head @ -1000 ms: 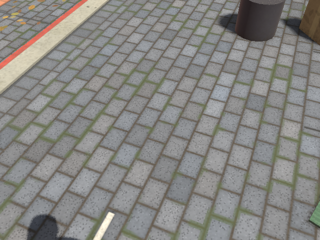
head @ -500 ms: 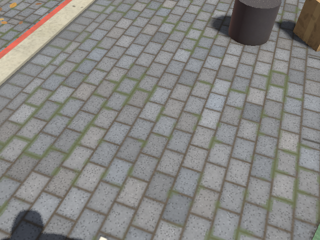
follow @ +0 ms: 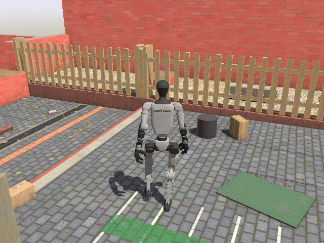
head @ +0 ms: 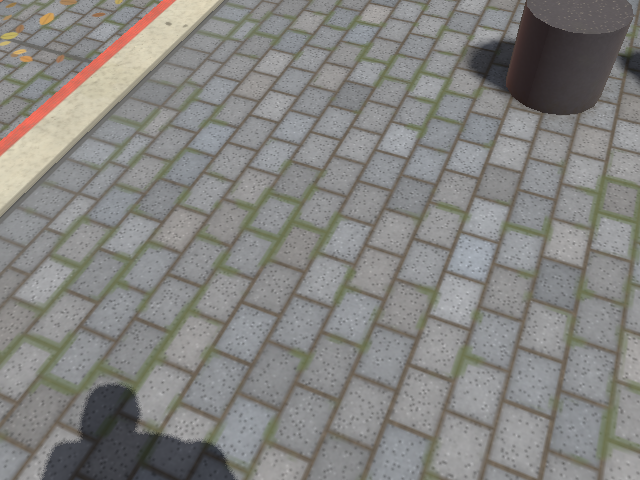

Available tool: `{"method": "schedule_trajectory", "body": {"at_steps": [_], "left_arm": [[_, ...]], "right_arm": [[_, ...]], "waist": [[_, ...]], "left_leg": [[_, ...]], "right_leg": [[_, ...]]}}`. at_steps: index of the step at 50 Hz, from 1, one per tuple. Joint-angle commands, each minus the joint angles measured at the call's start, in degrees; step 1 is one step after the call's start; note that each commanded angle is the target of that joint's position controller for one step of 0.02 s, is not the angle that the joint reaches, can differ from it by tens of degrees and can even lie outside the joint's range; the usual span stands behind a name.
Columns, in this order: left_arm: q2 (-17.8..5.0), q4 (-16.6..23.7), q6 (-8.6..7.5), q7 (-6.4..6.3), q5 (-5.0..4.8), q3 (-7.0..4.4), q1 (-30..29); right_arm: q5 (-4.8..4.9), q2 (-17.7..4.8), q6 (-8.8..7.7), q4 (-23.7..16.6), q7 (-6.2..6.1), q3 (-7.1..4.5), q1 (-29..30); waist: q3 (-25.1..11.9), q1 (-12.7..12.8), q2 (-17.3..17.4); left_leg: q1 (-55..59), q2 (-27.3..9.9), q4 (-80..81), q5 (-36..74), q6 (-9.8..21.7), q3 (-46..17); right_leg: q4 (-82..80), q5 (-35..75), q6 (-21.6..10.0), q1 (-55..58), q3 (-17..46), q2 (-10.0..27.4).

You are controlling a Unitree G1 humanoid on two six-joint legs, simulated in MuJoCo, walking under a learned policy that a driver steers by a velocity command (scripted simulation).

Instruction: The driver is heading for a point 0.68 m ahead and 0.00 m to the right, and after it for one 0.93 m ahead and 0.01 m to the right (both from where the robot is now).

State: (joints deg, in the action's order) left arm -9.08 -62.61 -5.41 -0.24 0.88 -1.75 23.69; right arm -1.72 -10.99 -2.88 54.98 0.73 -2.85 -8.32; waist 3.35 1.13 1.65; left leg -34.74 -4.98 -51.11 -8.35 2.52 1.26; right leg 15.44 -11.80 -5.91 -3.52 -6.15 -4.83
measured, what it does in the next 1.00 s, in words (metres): walks ahead: left foot, then right foot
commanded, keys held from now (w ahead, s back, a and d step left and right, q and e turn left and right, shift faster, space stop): no key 0.58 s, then w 0.42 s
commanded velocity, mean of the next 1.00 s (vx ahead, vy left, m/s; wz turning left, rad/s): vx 0.18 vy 0.00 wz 0.00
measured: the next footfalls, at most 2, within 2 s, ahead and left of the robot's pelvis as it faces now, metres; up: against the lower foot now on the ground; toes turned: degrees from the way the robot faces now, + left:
left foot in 0.18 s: +0.24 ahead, +0.09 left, +0.00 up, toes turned +3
right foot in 0.50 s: +0.16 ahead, -0.11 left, +0.00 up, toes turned -1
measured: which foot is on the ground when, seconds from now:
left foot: up 0.00-0.16, down 0.18-1.00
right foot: down 0.00-0.18, up 0.20-0.48, down 0.50-0.88, up 0.90-1.00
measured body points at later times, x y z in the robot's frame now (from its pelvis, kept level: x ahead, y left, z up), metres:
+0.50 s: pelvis +0.13 +0.02 -0.01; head +0.13 +0.02 +0.44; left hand +0.14 +0.24 -0.17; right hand +0.14 -0.20 -0.17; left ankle +0.20 +0.09 -0.75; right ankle +0.12 -0.10 -0.75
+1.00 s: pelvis +0.24 +0.04 +0.00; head +0.24 +0.06 +0.45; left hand +0.25 +0.28 -0.16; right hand +0.20 -0.20 -0.15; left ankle +0.20 +0.11 -0.75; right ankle +0.18 -0.08 -0.68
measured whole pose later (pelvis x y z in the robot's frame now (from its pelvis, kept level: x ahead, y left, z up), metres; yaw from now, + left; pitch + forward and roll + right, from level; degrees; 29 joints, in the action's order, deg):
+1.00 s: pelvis +0.24 +0.04 +0.00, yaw -1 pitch +0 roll -1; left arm -10.8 -60.6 -3.1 0.9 1.9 -3.4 18.4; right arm -1.3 -9.5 -4.5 60.6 -0.1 -2.9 -23.4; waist -0.5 -0.8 -1.4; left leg -8.4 2.4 -23.5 -15.9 4.5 4.5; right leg 56.9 -19.4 -5.0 -21.6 -1.8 1.5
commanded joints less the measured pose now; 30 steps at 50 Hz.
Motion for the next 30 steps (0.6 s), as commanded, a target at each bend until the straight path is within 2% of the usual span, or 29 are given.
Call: {"method": "schedule_trajectory", "body": {"at_steps": [1, 3, 5, 7, 8, 9, 10, 11, 12, 13, 14, 16, 18, 21, 24, 25, 26, 27, 29, 30], "left_arm": [[-5.68, 1.91, -0.55, -0.36, -0.22, -0.1, 1.45], [-5.75, 1.0, -0.18, -0.71, -0.13, 0.09, 3.26], [-5.69, 0.56, 0.21, -1.13, 0.22, 0.19, 3.18], [-6.06, 0.43, 0.45, -1.58, 0.24, 0.06, 1.99], [-6.42, 0.22, 0.58, -1.62, -0.14, -0.06, 1.6], [-5.76, 0.79, 0.41, -1.74, -0.61, 0.18, 3.35], [-0.58, -0.2, 1.16, -1.9, -2.87, 1.23, 11.99], [-2.87, -1.44, 2.63, -2.04, -2.34, 0.33, 11.52], [-3.75, -0.67, 3.51, -1.91, -0.37, -0.14, 7.28], [-2.82, 0.02, 3.91, -1.61, 0.87, -0.13, 3.21], [-2.0, 0.16, 4.41, -1.37, 1.08, -0.11, 1.32], [-0.16, -0.92, 5.56, -1.33, 0.93, 0.39, 2.9], [-0.03, -1.82, 6.45, -1.93, 0.39, 0.59, 3.32], [-0.58, -1.85, 7.22, -2.35, 0.07, 0.81, 0.96], [-0.99, -2.29, 6.93, -2.11, 0.7, 1.11, 0.93], [-1.73, -1.87, 6.48, -2.09, 1.09, 1.22, 0.77], [-3.13, -1.5, 5.96, -2.12, 0.84, 1.16, -0.18], [-2.66, -1.79, 5.49, -2.08, 0.14, 1.32, -0.96], [-1.82, -1.62, 4.36, -2.19, -0.31, 1.63, -2.51], [-2.32, -1.54, 4.07, -2.28, -0.31, 1.46, -2.05]], "right_arm": [[0.79, 0.11, 0.11, -1.2, -0.16, 0.8, -0.96], [0.92, -0.45, 0.02, -0.96, -0.62, 0.94, -0.08], [0.66, -1.39, -0.36, -0.47, -1.13, 0.8, -0.68], [0.4, -2.54, -1.07, 1.55, -1.74, 0.24, -5.45], [0.09, -3.0, -1.87, 3.1, -2.01, -0.03, -9.78], [-0.64, -6.5, -2.72, 4.49, -2.26, -0.79, -15.19], [-0.74, -8.4, -2.46, 4.68, -2.3, -1.06, -18.16], [1.57, -5.79, -1.63, 4.32, -1.87, -0.29, -16.5], [2.01, -4.69, -1.15, 3.49, -1.8, 0.13, -11.9], [1.6, -3.14, -0.73, 2.96, -2.07, 0.72, -8.17], [1.16, -1.96, -0.43, 2.82, -2.58, 1.27, -6.13], [0.54, -1.6, -0.07, 3.21, -3.07, 1.65, -4.54], [0.32, -2.59, -0.17, 3.84, -2.89, 1.57, -6.24], [0.76, -4.03, 0.44, 4.28, -2.63, 1.24, -6.49], [1.62, -4.18, 1.87, 4.59, -2.51, 0.89, -5.92], [1.67, -3.87, 2.22, 4.92, -2.48, 0.79, -6.79], [1.97, -3.14, 2.65, 4.97, -2.39, 0.68, -8.1], [1.9, -2.14, 2.87, 5.17, -2.27, 0.84, -8.34], [1.26, -0.93, 2.67, 6.26, -2.1, 1.15, -10.57], [1.1, -1.35, 2.52, 6.74, -2.01, 1.1, -11.53]], "waist": [[0.14, -1.21, -6.59], [-0.77, -0.37, -7.21], [-0.85, -0.64, -7.41], [-1.61, -2.72, -6.73], [-2.86, -5.08, -4.47], [-7.81, -5.53, -0.77], [-16.7, -3.16, 8.28], [-19.51, -3.49, 6.68], [-12.97, -2.28, 3.65], [-7.64, -1.55, 1.78], [-4.15, -0.22, 1.43], [-3.53, 1.86, 3.14], [-5.31, 1.47, 2.76], [-4.99, 0.7, 3.72], [-1.11, 1.26, 2.43], [0.79, 0.8, 1.27], [3.03, -0.89, -1.43], [4.44, -1.49, -5.35], [2.48, -3.0, -7.26], [0.69, -3.12, -6.77]], "left_leg": [[8.2, 3.31, 9.3, 6.44, -0.32, 4.21], [9.53, 4.3, 12.58, 7.79, 0.23, 4.28], [11.38, 4.9, 15.16, 5.29, 1.28, 3.59], [16.5, 6.28, 20.93, 3.98, 2.74, 3.31], [22.24, 5.7, 28.12, 11.93, 3.36, 2.51], [33.06, -1.9, 25.85, 36.31, 4.63, -3.8], [44.69, -16.85, 22.54, 61.67, 15.01, -17.42], [41.53, -19.18, 25.43, 57.85, 19.46, -22.66], [34.11, -16.81, 28.93, 44.55, 18.48, -19.42], [28.07, -14.06, 32.35, 32.83, 16.03, -17.02], [22.68, -11.41, 35.03, 26.7, 13.36, -13.7], [17.94, -7.09, 36.51, 20.41, 9.8, -8.58], [19.29, -6.5, 36.68, 15.58, 9.11, -8.26], [17.52, -6.07, 38.98, -3.08, 7.94, -9.51], [10.89, -4.49, 41.15, -21.24, 3.69, -9.87], [10.1, -3.67, 40.94, -22.87, 1.72, -9.79], [11.86, -1.37, 40.45, -19.8, 0.41, -8.17], [17.46, 0.25, 37.83, -13.54, 0.21, -5.95], [25.81, 0.68, 33.31, -4.77, 0.5, -4.71], [26.94, 1.29, 32.19, -6.92, 0.75, -4.2]], "right_leg": [[-1.63, 46.1, -2.74, -5.04, 3.24, 12.49], [0.4, 46.82, -2.57, -1.5, 3.61, 13.32], [3.64, 47.16, -3.08, 0.89, 4.62, 14.67], [10.11, 48.43, -2.64, 2.66, 5.82, 15.04], [16.49, 44.24, -1.21, 2.13, 5.12, 13.55], [24.88, 29.8, 0.69, -3.42, 4.2, 11.27], [40.24, -7.87, 2.71, -11.84, 1.55, 4.27], [46.08, -25.6, 3.36, -13.6, 5.34, 1.76], [47.74, -25.81, 3.7, -15.48, 7.67, 3.43], [46.11, -23.1, 4.02, -16.37, 8.17, 4.34], [42.19, -19.69, 4.5, -14.97, 8.58, 5.71], [34.67, -16.11, 5.44, -9.98, 7.01, 5.74], [29.07, -15.67, 5.86, -8.48, 5.96, 5.11], [21.94, -10.56, 5.64, -6.48, 5.28, 5.49], [11.54, -2.16, 4.47, -1.44, 5.3, 6.31], [7.53, -2.64, 4.01, -1.93, 7.88, 8.48], [5.41, -7.05, 3.36, -7.11, 10.55, 9.93], [3.1, -10.36, 3.21, -13.62, 11.63, 10.25], [-0.37, -10.16, 3.8, -17.01, 12.66, 11.02], [-1.18, -13.29, 3.66, -16.22, 12.69, 10.59]]}}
